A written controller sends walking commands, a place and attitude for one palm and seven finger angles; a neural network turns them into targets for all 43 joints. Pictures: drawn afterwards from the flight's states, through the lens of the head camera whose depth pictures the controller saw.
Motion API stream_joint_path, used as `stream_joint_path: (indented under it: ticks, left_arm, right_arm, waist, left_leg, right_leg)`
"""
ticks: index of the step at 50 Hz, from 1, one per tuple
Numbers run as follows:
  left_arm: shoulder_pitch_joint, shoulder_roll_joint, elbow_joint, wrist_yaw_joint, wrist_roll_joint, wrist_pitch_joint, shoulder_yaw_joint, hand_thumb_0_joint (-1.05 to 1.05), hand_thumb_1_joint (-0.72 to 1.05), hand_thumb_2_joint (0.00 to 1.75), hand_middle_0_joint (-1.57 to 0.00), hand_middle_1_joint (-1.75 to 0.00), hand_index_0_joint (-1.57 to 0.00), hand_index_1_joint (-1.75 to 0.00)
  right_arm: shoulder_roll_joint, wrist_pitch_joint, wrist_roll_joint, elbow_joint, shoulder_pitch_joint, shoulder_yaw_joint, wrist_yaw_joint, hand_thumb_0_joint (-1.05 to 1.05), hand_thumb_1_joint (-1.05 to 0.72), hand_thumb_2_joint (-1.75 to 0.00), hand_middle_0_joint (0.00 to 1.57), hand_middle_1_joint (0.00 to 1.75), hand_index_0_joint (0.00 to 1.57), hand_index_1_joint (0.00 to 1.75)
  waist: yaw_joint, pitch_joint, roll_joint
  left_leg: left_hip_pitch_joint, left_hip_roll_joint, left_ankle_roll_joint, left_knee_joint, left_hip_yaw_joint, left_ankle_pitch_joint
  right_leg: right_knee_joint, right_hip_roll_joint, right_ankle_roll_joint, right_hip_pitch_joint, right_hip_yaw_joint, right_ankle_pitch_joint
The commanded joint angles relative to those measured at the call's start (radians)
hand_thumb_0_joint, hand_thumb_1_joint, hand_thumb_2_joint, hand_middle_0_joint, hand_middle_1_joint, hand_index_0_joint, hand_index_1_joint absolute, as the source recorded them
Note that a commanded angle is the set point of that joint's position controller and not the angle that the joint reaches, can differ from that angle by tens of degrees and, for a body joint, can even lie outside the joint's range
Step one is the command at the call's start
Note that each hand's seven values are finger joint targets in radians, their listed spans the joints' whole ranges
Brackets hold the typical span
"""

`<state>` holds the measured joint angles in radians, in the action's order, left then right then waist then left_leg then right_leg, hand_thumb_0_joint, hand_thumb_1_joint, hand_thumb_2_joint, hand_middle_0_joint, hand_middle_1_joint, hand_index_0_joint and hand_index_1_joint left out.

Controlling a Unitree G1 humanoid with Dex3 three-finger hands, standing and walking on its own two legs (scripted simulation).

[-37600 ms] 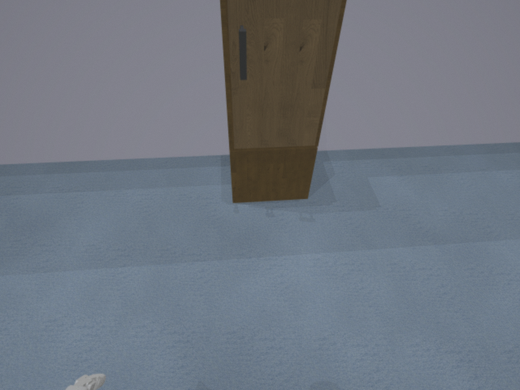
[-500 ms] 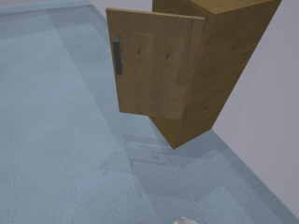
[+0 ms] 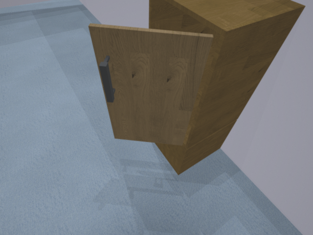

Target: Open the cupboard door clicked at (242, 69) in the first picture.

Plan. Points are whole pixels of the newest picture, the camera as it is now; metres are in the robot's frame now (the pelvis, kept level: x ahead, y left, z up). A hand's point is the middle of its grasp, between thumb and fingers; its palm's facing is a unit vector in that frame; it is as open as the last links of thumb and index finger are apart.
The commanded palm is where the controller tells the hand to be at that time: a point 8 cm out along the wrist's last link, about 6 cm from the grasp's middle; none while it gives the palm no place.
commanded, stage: come to a stop and stand still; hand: left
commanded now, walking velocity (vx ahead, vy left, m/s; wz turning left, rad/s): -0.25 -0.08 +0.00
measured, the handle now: (109, 79) +0.58 +0.20 +0.04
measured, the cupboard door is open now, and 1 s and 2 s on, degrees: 52 52 52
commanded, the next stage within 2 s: look again from close up in 1.30 s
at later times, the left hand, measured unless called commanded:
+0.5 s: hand out of the picture +0.04 +0.18 -0.17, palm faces +0.04 -0.97 -0.26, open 7.4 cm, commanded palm none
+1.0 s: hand out of the picture -0.01 +0.23 -0.16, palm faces +0.00 -0.97 -0.25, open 7.4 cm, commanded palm none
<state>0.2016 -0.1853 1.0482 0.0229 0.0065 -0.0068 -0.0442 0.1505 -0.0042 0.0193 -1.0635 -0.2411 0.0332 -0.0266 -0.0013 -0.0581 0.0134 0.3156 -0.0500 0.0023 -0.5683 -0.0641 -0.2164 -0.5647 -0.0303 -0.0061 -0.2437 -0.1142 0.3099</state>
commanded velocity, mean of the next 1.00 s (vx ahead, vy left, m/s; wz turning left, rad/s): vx -0.03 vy -0.01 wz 0.00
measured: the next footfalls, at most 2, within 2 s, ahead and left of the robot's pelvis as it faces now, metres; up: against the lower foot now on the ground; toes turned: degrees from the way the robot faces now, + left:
none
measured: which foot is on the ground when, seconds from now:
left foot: down 0.00-1.00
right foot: down 0.00-1.00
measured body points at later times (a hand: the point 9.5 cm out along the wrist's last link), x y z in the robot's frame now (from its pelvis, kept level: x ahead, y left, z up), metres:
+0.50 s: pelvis +0.00 -0.02 +0.00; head +0.01 -0.02 +0.44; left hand +0.04 +0.23 -0.15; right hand +0.09 -0.27 -0.14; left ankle +0.00 +0.11 -0.73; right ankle -0.03 -0.11 -0.73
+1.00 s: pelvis -0.06 +0.02 +0.01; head -0.06 +0.03 +0.46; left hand -0.01 +0.28 -0.14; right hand -0.04 -0.24 -0.13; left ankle +0.00 +0.11 -0.73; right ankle -0.03 -0.11 -0.73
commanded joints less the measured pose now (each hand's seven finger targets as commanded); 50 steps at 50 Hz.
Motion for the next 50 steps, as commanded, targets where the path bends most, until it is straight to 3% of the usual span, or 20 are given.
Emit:
stream_joint_path:
  ticks: [1,4,7,9,10,11,12,13,14,15,16,17,19,20,21,24,30,37,43,50]
  left_arm:
    - [0.054,-0.065,-0.064,0.009,0.000,-0.021,-0.013,0.00,0.90,0.90,-0.20,-0.30,-0.20,-0.30]
    - [0.056,-0.085,-0.066,0.006,-0.003,-0.031,-0.022,0.00,0.90,0.90,-0.20,-0.30,-0.20,-0.30]
    - [0.086,-0.088,-0.070,0.005,-0.003,-0.024,-0.025,0.00,0.90,0.90,-0.20,-0.30,-0.20,-0.30]
    - [0.137,-0.094,-0.065,0.005,0.005,-0.019,-0.027,0.00,0.90,0.90,-0.20,-0.30,-0.20,-0.30]
    - [0.151,-0.131,-0.068,0.008,0.015,-0.011,-0.031,0.00,0.90,0.90,-0.20,-0.30,-0.20,-0.30]
    - [0.115,-0.196,-0.075,0.013,0.024,-0.005,-0.038,0.00,0.90,0.90,-0.20,-0.30,-0.20,-0.30]
    - [0.087,-0.206,-0.084,0.009,0.019,0.001,-0.030,0.00,0.90,0.90,-0.20,-0.30,-0.20,-0.30]
    - [0.040,-0.198,-0.098,0.007,0.020,0.005,-0.020,0.00,0.90,0.90,-0.20,-0.30,-0.20,-0.30]
    - [0.008,-0.164,-0.103,0.013,0.021,0.007,-0.020,0.00,0.90,0.90,-0.20,-0.30,-0.20,-0.30]
    - [0.116,-0.223,-0.147,0.038,0.047,0.007,0.007,0.00,0.90,0.90,-0.20,-0.30,-0.20,-0.30]
    - [0.076,-0.189,-0.175,0.045,0.031,0.002,-0.010,0.00,0.90,0.90,-0.20,-0.30,-0.20,-0.30]
    - [0.061,-0.167,-0.196,0.047,0.022,-0.001,-0.011,0.00,0.90,0.90,-0.20,-0.30,-0.20,-0.30]
    - [0.128,-0.137,-0.212,0.032,0.014,-0.001,-0.006,0.00,0.90,0.90,-0.20,-0.30,-0.20,-0.30]
    - [0.157,-0.122,-0.210,0.030,0.018,-0.003,-0.001,0.00,0.90,0.90,-0.20,-0.30,-0.20,-0.30]
    - [0.176,-0.123,-0.215,0.029,0.020,0.001,-0.005,0.00,0.90,0.90,-0.20,-0.30,-0.20,-0.30]
    - [0.157,-0.185,-0.211,0.029,0.019,0.021,-0.019,0.00,0.90,0.90,-0.20,-0.30,-0.20,-0.30]
    - [0.068,-0.202,-0.232,0.019,0.011,0.025,-0.010,0.00,0.90,0.90,-0.20,-0.30,-0.20,-0.30]
    - [0.047,-0.193,-0.194,0.009,0.009,0.017,0.000,0.00,0.90,0.90,-0.20,-0.30,-0.20,-0.30]
    - [0.056,-0.189,-0.164,0.004,0.013,0.011,0.002,0.00,0.90,0.90,-0.20,-0.30,-0.20,-0.30]
    - [0.099,-0.175,-0.115,0.002,0.016,0.013,0.008,0.00,0.90,0.90,-0.20,-0.30,-0.20,-0.30]
  right_arm:
    - [0.189,-0.010,0.004,0.063,-0.022,0.034,-0.018,0.00,-0.90,-0.90,0.20,0.30,0.20,0.30]
    - [0.202,-0.011,0.010,0.067,-0.028,0.039,-0.027,0.00,-0.90,-0.90,0.20,0.30,0.20,0.30]
    - [0.230,-0.014,0.007,0.089,0.010,0.054,-0.027,0.00,-0.90,-0.90,0.20,0.30,0.20,0.30]
    - [0.227,-0.022,-0.004,0.107,0.052,0.057,-0.024,0.00,-0.90,-0.90,0.20,0.30,0.20,0.30]
    - [0.188,-0.026,-0.011,0.120,0.062,0.052,-0.020,0.00,-0.90,-0.90,0.20,0.30,0.20,0.30]
    - [0.139,-0.032,-0.018,0.131,0.057,0.046,-0.011,0.00,-0.90,-0.90,0.20,0.30,0.20,0.30]
    - [0.129,-0.043,-0.017,0.135,0.086,0.041,-0.001,0.00,-0.90,-0.90,0.20,0.30,0.20,0.30]
    - [0.121,-0.051,-0.016,0.120,0.087,0.042,0.006,0.00,-0.90,-0.90,0.20,0.30,0.20,0.30]
    - [0.112,-0.053,-0.011,0.118,0.102,0.042,0.007,0.00,-0.90,-0.90,0.20,0.30,0.20,0.30]
    - [0.181,-0.010,0.010,0.249,0.104,0.030,0.010,0.00,-0.90,-0.90,0.20,0.30,0.20,0.30]
    - [0.122,0.004,0.003,0.232,0.048,0.038,0.003,0.00,-0.90,-0.90,0.20,0.30,0.20,0.30]
    - [0.123,0.008,0.007,0.217,0.044,0.037,0.001,0.00,-0.90,-0.90,0.20,0.30,0.20,0.30]
    - [0.178,0.015,0.002,0.236,0.033,0.045,-0.003,0.00,-0.90,-0.90,0.20,0.30,0.20,0.30]
    - [0.187,0.014,0.005,0.247,0.025,0.039,-0.004,0.00,-0.90,-0.90,0.20,0.30,0.20,0.30]
    - [0.182,0.007,0.007,0.255,0.044,0.040,-0.006,0.00,-0.90,-0.90,0.20,0.30,0.20,0.30]
    - [0.141,0.006,-0.001,0.255,0.032,0.036,-0.006,0.00,-0.90,-0.90,0.20,0.30,0.20,0.30]
    - [0.178,0.020,0.003,0.220,0.027,0.034,0.007,0.00,-0.90,-0.90,0.20,0.30,0.20,0.30]
    - [0.194,0.020,0.007,0.180,0.025,0.022,0.013,0.00,-0.90,-0.90,0.20,0.30,0.20,0.30]
    - [0.212,0.019,0.009,0.151,-0.001,0.021,0.017,0.00,-0.90,-0.90,0.20,0.30,0.20,0.30]
    - [0.218,0.019,0.004,0.112,-0.024,0.020,0.017,0.00,-0.90,-0.90,0.20,0.30,0.20,0.30]
  waist:
    - [0.018,0.001,-0.160]
    - [-0.009,0.080,-0.239]
    - [0.000,0.166,-0.167]
    - [0.024,0.185,-0.096]
    - [0.028,0.163,0.048]
    - [0.009,0.115,0.238]
    - [0.022,0.085,0.221]
    - [0.002,0.073,0.131]
    - [-0.010,0.035,0.160]
    - [-0.019,0.041,0.075]
    - [-0.043,0.187,0.048]
    - [-0.027,0.219,0.025]
    - [0.000,0.210,-0.071]
    - [0.009,0.165,-0.026]
    - [0.027,0.084,0.061]
    - [0.003,0.080,0.105]
    - [-0.004,0.064,-0.034]
    - [0.001,0.018,-0.041]
    - [0.003,0.005,-0.051]
    - [0.009,0.002,-0.028]
  left_leg:
    - [-0.008,-0.254,-0.147,0.209,0.226,0.542]
    - [-0.154,-0.280,-0.198,0.176,0.234,0.771]
    - [-0.232,-0.264,-0.192,0.106,0.201,0.795]
    - [-0.161,-0.201,-0.132,0.049,0.158,0.552]
    - [-0.082,-0.116,-0.074,-0.020,0.115,0.313]
    - [0.038,0.010,-0.001,-0.101,0.010,-0.050]
    - [0.037,0.054,0.018,-0.241,0.050,-0.327]
    - [0.012,0.054,0.020,-0.338,0.084,-0.320]
    - [0.049,0.044,0.014,-0.369,0.096,-0.300]
    - [0.084,0.027,0.003,-0.150,0.128,-0.201]
    - [0.018,0.029,0.002,-0.008,0.060,-0.027]
    - [-0.081,0.035,-0.004,0.055,0.060,0.134]
    - [-0.205,-0.093,-0.062,0.026,0.176,0.544]
    - [-0.176,-0.123,-0.084,0.012,0.183,0.552]
    - [-0.096,-0.090,-0.068,-0.035,0.134,0.443]
    - [0.013,0.020,-0.026,-0.072,0.052,0.081]
    - [-0.085,-0.022,-0.047,0.047,0.105,0.185]
    - [-0.007,-0.028,-0.046,0.135,0.136,-0.023]
    - [0.054,-0.039,-0.047,0.230,0.180,-0.215]
    - [0.073,-0.051,-0.052,0.278,0.204,-0.272]
  right_leg:
    - [-0.130,-0.012,0.010,-0.041,0.042,0.141]
    - [-0.274,0.001,0.005,-0.111,0.088,0.263]
    - [-0.162,0.007,0.005,-0.067,0.089,0.162]
    - [0.055,0.002,0.006,0.049,0.089,-0.082]
    - [0.189,-0.066,-0.016,0.090,0.215,-0.317]
    - [0.237,-0.252,-0.080,0.103,0.382,-0.489]
    - [0.280,-0.341,-0.166,0.013,0.413,-0.516]
    - [0.293,-0.309,-0.201,-0.055,0.369,-0.377]
    - [0.283,-0.264,-0.195,-0.058,0.346,-0.400]
    - [0.126,-0.225,-0.146,0.072,0.388,-0.581]
    - [-0.005,-0.203,-0.119,0.112,0.294,-0.560]
    - [-0.042,-0.135,-0.081,0.096,0.222,-0.503]
    - [-0.053,-0.042,-0.021,-0.034,0.146,-0.318]
    - [-0.014,-0.028,-0.014,-0.043,0.129,-0.218]
    - [0.063,-0.046,-0.017,-0.038,0.170,-0.314]
    - [0.069,-0.160,-0.085,0.080,0.281,-0.659]
    - [0.109,-0.075,-0.052,0.001,0.201,-0.268]
    - [0.177,-0.059,-0.040,-0.010,0.201,0.018]
    - [0.183,-0.047,-0.027,0.003,0.184,0.088]
    - [0.187,-0.051,-0.017,0.019,0.173,0.077]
